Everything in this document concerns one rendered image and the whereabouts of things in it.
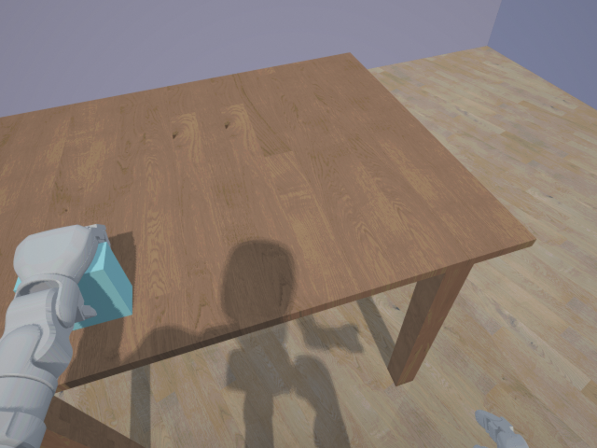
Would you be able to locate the left robot forearm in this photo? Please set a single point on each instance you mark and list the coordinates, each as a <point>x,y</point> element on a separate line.
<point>34,351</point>

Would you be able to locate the right robot hand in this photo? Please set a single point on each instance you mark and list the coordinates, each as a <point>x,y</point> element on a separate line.
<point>500,431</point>

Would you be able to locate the sponge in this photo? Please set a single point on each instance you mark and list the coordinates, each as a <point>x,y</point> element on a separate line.
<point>105,287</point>

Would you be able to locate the left robot hand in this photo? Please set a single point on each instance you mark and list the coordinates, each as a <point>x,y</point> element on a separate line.
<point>66,251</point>

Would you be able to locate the table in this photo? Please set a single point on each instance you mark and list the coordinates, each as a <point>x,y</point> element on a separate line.
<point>237,203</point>

